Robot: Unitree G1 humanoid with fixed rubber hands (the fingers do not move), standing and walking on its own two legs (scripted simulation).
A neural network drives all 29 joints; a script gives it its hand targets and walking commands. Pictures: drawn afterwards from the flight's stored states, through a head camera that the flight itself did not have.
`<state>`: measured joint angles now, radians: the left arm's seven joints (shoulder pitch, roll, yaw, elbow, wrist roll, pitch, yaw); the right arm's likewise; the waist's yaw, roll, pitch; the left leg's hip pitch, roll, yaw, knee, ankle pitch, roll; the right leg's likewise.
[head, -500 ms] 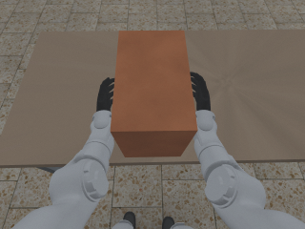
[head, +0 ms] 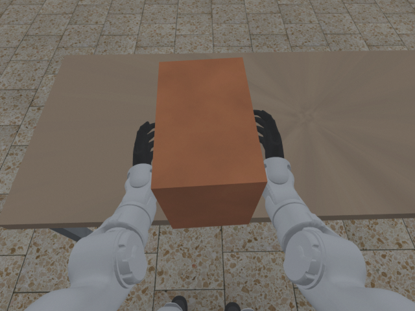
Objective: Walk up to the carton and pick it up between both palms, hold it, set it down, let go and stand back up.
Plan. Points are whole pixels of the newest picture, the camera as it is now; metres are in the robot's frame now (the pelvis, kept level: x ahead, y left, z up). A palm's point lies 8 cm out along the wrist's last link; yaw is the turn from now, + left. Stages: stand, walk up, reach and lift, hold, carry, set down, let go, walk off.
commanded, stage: reach and lift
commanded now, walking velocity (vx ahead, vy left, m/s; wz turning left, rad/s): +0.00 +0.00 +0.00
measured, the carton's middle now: (206, 147) +0.44 +0.04 +0.00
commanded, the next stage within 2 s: none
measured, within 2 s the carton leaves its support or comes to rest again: leaves its support in 0.08 s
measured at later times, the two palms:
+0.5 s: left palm (129, 163) +0.37 +0.18 +0.04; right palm (271, 141) +0.40 -0.08 +0.09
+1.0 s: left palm (131, 143) +0.36 +0.15 +0.13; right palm (303, 122) +0.38 -0.11 +0.16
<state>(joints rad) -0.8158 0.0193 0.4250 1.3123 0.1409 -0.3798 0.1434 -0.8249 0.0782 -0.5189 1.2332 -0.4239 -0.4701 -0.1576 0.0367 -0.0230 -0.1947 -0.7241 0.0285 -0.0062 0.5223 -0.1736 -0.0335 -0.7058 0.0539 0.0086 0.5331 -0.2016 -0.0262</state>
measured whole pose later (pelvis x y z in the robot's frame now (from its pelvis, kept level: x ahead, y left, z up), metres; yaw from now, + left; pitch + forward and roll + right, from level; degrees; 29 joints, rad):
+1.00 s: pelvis -0.02 -0.01 +0.01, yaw +0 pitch +4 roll +1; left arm -0.74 0.05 0.17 0.92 0.03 0.30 0.17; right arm -0.83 0.03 -0.18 0.93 -0.01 0.22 -0.18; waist 0.04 0.00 -0.20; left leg -0.38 0.03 -0.01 0.47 -0.17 -0.02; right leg -0.38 0.05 0.01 0.53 -0.22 -0.02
